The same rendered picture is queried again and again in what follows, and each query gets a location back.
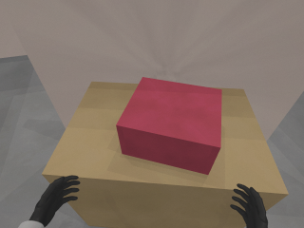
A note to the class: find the right robot hand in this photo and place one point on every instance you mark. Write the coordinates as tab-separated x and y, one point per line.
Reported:
255	213

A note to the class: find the pedestal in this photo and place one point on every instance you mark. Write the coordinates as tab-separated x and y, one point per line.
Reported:
121	191

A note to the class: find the left robot hand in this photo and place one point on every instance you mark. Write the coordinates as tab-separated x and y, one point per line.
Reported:
53	199

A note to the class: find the carton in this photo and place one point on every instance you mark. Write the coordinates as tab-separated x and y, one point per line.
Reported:
172	123

